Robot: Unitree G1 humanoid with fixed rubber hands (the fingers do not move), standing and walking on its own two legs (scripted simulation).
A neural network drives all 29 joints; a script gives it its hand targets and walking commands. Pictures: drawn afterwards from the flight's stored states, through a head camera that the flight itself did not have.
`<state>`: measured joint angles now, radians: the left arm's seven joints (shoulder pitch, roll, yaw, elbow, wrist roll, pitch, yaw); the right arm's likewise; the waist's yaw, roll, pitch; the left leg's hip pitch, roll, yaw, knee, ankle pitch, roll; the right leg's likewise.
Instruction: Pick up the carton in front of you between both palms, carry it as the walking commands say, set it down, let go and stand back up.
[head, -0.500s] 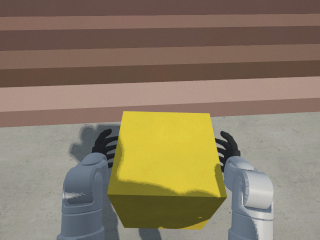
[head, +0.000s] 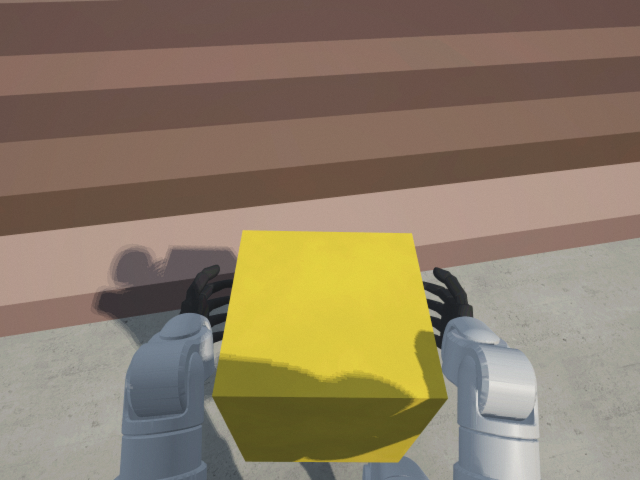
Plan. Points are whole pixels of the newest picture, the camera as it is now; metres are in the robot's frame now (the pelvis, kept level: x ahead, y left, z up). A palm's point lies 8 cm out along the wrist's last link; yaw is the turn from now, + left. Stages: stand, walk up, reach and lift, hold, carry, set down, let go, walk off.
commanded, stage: carry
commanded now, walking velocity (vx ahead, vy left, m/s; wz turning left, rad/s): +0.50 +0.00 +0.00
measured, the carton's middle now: (324, 352) +0.26 -0.01 -0.01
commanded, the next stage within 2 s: none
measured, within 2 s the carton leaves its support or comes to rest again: neither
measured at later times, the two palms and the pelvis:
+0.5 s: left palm (222, 96) +0.64 +0.14 +0.14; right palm (397, 92) +0.68 -0.16 +0.13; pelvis +0.33 -0.04 -0.01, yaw +4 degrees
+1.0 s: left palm (232, 40) +0.90 +0.15 +0.12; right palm (371, 42) +0.92 -0.15 +0.11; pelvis +0.50 -0.02 -0.01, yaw +2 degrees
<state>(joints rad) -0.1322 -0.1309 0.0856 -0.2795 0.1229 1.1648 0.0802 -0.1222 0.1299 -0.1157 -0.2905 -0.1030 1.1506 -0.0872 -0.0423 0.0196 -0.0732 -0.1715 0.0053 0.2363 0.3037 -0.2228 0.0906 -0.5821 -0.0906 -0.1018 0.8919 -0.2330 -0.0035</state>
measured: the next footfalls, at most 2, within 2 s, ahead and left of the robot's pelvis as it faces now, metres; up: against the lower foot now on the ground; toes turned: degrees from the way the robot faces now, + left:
right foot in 0.24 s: +0.37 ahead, -0.11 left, +0.00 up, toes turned -8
left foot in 0.64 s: +0.59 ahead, +0.06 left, +0.00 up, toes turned +6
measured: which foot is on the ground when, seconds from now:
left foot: down 0.00-0.28, up 0.30-0.62, down 0.64-1.00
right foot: up 0.00-0.22, down 0.24-1.00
